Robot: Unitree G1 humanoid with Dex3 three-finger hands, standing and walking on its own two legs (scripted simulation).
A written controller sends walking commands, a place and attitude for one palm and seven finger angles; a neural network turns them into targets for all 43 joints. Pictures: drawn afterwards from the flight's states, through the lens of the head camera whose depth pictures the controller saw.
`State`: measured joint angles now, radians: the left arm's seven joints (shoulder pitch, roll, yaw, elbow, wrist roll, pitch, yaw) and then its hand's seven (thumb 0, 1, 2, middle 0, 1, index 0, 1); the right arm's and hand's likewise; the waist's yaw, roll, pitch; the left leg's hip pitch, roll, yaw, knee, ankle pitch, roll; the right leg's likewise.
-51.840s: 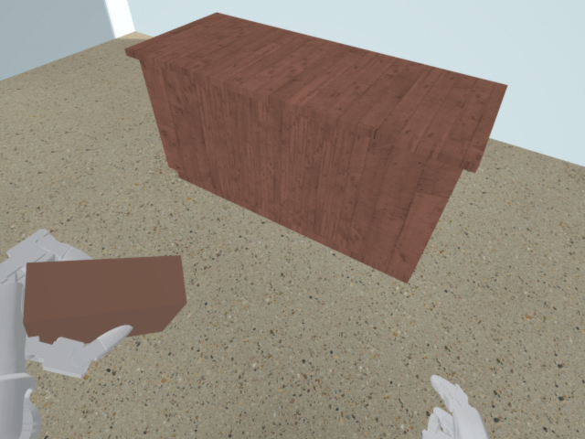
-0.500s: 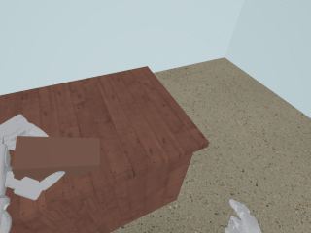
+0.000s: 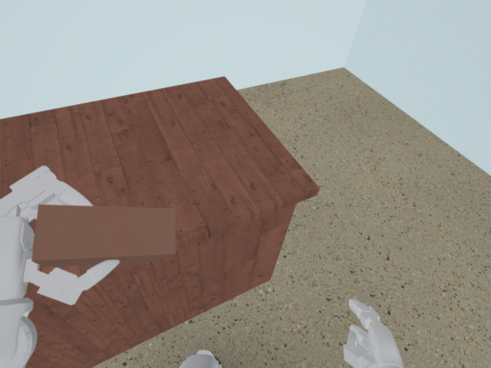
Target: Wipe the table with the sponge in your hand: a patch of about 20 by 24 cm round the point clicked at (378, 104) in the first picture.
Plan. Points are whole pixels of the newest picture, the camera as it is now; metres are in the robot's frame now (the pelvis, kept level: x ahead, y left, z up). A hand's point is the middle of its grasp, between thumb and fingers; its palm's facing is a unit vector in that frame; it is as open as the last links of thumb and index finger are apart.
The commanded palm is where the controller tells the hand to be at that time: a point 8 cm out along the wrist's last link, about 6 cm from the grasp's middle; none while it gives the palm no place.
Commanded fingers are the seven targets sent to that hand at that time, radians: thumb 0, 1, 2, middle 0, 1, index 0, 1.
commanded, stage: step back with the hand held close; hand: left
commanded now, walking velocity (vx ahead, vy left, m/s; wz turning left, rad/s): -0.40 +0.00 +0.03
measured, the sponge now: (127, 238) +0.24 +0.18 +0.15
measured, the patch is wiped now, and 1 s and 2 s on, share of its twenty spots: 1.00 1.00 1.00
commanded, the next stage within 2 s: stop stepping back and stand still in 0.20 s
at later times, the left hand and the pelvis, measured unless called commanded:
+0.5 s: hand out of the picture +0.04 +0.24 +0.18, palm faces +0.38 -0.85 -0.35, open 9.5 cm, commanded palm -0.01 +0.28 +0.19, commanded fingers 0.00 0.10 1.30 -1.20 -1.60 -1.20 -1.60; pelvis -0.16 +0.00 +0.00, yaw +1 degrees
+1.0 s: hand out of the picture -0.12 +0.24 +0.17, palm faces +0.43 -0.82 -0.38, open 9.5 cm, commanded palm -0.17 +0.27 +0.19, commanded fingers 0.00 0.10 1.30 -1.20 -1.60 -1.20 -1.60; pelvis -0.31 -0.02 -0.02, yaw +4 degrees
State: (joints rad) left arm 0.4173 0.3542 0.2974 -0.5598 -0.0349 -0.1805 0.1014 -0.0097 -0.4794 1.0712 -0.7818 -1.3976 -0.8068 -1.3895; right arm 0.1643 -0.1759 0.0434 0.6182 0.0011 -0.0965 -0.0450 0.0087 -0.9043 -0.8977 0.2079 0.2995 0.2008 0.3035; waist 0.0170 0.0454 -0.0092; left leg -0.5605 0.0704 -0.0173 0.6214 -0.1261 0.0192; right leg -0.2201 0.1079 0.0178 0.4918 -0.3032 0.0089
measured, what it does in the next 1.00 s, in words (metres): walks backwards: left foot, then right foot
